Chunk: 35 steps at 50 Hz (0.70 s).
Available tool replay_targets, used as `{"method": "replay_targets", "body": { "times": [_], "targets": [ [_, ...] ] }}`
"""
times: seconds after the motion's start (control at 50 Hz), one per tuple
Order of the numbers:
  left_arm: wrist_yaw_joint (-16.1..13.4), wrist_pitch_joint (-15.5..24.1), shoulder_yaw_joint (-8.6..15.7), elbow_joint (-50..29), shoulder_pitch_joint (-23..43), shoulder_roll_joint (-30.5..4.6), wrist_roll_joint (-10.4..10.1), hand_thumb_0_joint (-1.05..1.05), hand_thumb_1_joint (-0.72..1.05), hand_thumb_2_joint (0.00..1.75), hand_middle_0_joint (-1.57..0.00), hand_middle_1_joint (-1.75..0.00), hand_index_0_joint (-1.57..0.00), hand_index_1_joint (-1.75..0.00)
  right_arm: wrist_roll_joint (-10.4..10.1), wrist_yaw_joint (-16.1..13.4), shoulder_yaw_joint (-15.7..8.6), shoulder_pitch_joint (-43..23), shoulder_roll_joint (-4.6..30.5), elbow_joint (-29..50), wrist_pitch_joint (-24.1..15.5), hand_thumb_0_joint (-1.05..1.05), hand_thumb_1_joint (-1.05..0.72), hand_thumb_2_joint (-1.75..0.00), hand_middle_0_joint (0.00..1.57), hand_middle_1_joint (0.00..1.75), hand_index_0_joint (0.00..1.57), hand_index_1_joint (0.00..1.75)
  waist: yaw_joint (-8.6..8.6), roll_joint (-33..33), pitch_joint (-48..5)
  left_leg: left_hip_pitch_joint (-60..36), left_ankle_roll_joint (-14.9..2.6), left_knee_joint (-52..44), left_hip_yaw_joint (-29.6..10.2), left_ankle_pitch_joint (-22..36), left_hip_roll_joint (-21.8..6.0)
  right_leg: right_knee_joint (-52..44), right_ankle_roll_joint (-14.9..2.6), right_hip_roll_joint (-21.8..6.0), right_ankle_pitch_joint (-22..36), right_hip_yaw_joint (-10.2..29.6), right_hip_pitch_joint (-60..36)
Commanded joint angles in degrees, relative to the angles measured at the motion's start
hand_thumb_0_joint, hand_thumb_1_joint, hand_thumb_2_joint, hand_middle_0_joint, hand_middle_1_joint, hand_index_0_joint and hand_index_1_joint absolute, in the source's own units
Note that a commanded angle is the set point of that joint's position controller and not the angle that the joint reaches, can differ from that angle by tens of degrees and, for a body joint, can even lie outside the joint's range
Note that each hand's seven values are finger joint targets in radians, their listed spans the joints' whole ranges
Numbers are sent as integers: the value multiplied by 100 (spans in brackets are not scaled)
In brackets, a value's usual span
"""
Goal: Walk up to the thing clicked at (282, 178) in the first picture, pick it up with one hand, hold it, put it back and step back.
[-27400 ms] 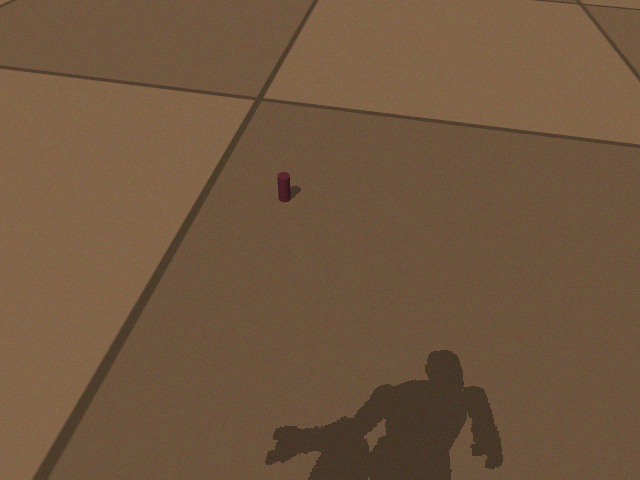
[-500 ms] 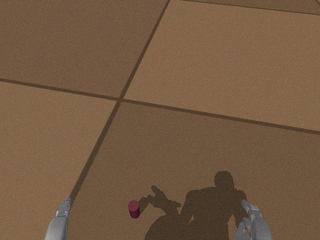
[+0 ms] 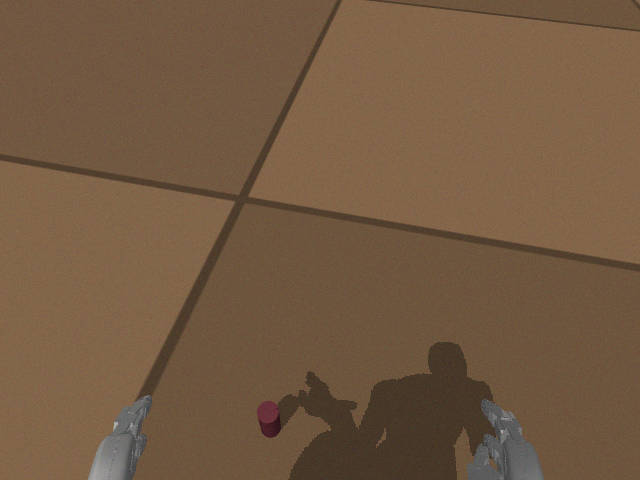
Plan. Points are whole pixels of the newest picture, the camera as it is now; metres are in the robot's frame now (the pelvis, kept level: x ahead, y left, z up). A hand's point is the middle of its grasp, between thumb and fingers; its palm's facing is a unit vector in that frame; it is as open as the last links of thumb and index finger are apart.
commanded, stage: stand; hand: left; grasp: from the side
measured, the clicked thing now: (269, 419) +0.40 +0.12 -0.66
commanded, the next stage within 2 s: none
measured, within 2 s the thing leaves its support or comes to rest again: neither
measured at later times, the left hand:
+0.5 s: hand out of the picture +0.10 +0.24 -0.11, palm faces -0.01 -0.94 -0.35, open 7.4 cm
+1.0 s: hand out of the picture +0.02 +0.26 -0.11, palm faces +0.01 -0.94 -0.35, open 7.3 cm
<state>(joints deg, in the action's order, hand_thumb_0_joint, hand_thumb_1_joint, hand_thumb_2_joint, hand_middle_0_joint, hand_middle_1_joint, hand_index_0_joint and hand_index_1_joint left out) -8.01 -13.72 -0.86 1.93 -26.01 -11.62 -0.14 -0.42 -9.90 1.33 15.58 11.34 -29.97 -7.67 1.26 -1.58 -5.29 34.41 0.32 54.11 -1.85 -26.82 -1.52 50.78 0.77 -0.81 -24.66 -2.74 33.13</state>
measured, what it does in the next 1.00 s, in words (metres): rises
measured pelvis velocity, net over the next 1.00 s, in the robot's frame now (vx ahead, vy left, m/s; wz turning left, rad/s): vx -0.02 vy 0.01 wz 0.03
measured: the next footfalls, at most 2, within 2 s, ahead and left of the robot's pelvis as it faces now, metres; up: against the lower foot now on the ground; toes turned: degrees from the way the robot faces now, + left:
none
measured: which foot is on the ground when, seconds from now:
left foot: down 0.00-1.00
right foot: down 0.00-1.00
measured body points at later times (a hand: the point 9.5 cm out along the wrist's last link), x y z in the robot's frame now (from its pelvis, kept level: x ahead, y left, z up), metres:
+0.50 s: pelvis +0.00 +0.00 +0.03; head +0.01 +0.01 +0.48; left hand +0.10 +0.29 -0.09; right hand +0.10 -0.29 -0.09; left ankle +0.01 +0.12 -0.69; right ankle +0.01 -0.13 -0.69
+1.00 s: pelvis -0.02 +0.01 +0.05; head -0.03 +0.00 +0.50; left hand +0.02 +0.30 -0.08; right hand +0.06 -0.27 -0.09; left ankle +0.01 +0.12 -0.69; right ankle +0.01 -0.13 -0.69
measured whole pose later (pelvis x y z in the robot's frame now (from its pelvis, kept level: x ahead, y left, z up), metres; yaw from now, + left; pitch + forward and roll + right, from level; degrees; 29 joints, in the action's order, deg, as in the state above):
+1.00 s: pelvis -0.02 +0.01 +0.05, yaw +2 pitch -4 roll +0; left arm -0.8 0.5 -0.1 64.5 -9.8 -18.3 2.0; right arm 1.3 0.1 -1.5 8.1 17.3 -63.7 0.4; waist -0.7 -0.6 3.1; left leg 8.0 -1.0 22.0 -1.3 -9.8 1.8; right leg 22.2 2.1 -3.8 -10.0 -2.8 7.9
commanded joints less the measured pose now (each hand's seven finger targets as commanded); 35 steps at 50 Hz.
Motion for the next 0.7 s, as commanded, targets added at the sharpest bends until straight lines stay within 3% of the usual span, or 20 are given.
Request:
{"method": "replay_targets", "body": {
  "times": [0.0, 0.12, 0.16, 0.18, 0.2, 0.24, 0.28, 0.32, 0.36, 0.38, 0.44, 0.48, 0.56, 0.68],
  "targets": [
    [-76, 259, 303, -1077, 189, -503, 28, 0, 42, 90, -20, -30, -20, -30, 17, -92, -272, -327, 715, 875, -354, 0, -90, -90, 20, 30, 20, 30, -4, -14, -629, -396, -28, -977, 58, 1181, 63, -716, -133, 189, 961, -151, -390],
    [-73, 271, 309, -1079, 190, -511, 12, 0, 90, 90, -20, -30, -20, -30, 12, -70, -266, -396, 728, 897, -341, 0, -90, -90, 20, 30, 20, 30, -24, -84, -465, -310, -37, -1013, 95, 958, 94, -783, -132, 173, 764, -129, -311],
    [-67, 260, 332, -1090, 194, -537, 16, 0, 90, 90, -20, -30, -20, -30, 17, -87, -271, -339, 730, 906, -343, 0, -90, -90, 20, 30, 20, 30, 2, 84, -593, -325, -66, -929, 116, 1061, 102, -806, -113, 159, 888, -102, -390],
    [226, 864, 614, 921, 1056, -1317, 550, 0, 90, 90, -20, -30, -20, -30, 654, 255, -487, -707, 1501, -305, 67, 0, -90, -90, 20, 30, 20, 30, -233, 413, 208, -384, -259, -1084, -196, 1710, -48, -1016, -439, -375, 1132, 471, -1134],
    [380, 1104, 661, 1420, 923, -1416, 616, 0, 90, 90, -20, -30, -20, -30, 679, 433, -536, -504, 1482, -522, 226, 0, -90, -90, 20, 30, 20, 30, -196, 628, -254, -659, -382, -1027, -88, 1732, -94, -1002, -587, -506, 1415, 657, -1321],
    [534, 1372, 578, 1863, 916, -1508, 468, 0, 90, 90, -20, -30, -20, -30, 519, 597, -560, -526, 1442, -603, 345, 0, -90, -90, 20, 30, 20, 30, -173, 374, -235, -900, -424, -1140, -229, 1627, -43, -1169, -633, -561, 1426, 849, -1319],
    [611, 1447, 533, 2295, 1172, -1422, 370, 0, 90, 90, -20, -30, -20, -30, 385, 770, -548, -531, 1380, -799, 360, 0, -90, -90, 20, 30, 20, 30, -207, 297, -191, -1136, -382, -1384, -227, 1413, -6, -1310, -540, -574, 1172, 795, -1272],
    [615, 1510, 512, 2760, 1222, -1483, 301, 0, 90, 90, -20, -30, -20, -30, 324, 845, -593, -620, 1393, -983, 360, 0, -90, -90, 20, 30, 20, 30, -222, 345, -274, -1450, -361, -1437, -251, 1822, -26, -1449, -478, -584, 1656, 735, -1413],
    [603, 1555, 519, 3141, 1475, -1543, 283, 0, 90, 90, -20, -30, -20, -30, 344, 860, -583, -607, 1398, -1220, 412, 0, -90, -90, 20, 30, 20, 30, -152, 352, -148, -1570, -342, -1658, -246, 1755, -27, -1586, -436, -627, 1592, 766, -1424],
    [601, 1577, 508, 3319, 1519, -1513, 265, 0, 90, 90, -20, -30, -20, -30, 350, 871, -587, -667, 1433, -1321, 427, 0, -90, -90, 20, 30, 20, 30, -183, 122, -79, -1612, -361, -1750, -313, 1900, -60, -1590, -384, -567, 1731, 662, -1526],
    [595, 1587, 494, 3806, 1602, -1548, 246, 0, 90, 90, -20, -30, -20, -30, 337, 888, -574, -746, 1455, -1593, 500, 0, -90, -90, 20, 30, 20, 30, -212, 121, 215, -1648, -359, -2205, -430, 1618, -130, -1901, -333, -528, 1290, 577, -1603],
    [598, 1588, 476, 4108, 1654, -1553, 218, 0, 90, 90, -20, -30, -20, -30, 312, 886, -559, -672, 1522, -1794, 521, 0, -90, -90, 20, 30, 20, 30, -177, 40, 277, -1711, -343, -2506, -510, 1567, -185, -2056, -311, -522, 1334, 561, -1829],
    [590, 1567, 434, 4686, 1577, -1554, 193, 0, 90, 90, -20, -30, -20, -30, 280, 870, -517, -779, 1611, -2157, 543, 0, -90, -90, 20, 30, 20, 30, -266, -93, 312, -1916, -294, -2952, -663, 2029, -342, -2308, -255, -531, 1677, 451, -2370],
    [590, 1536, 379, 5309, 1671, -1693, 172, 0, 90, 90, -20, -30, -20, -30, 208, 840, -489, -851, 1763, -2619, 568, 0, -90, -90, 20, 30, 20, 30, -245, 51, 452, -2425, -225, -3328, -590, 2397, -367, -2778, -187, -609, 1834, 448, -2553]
  ]
}}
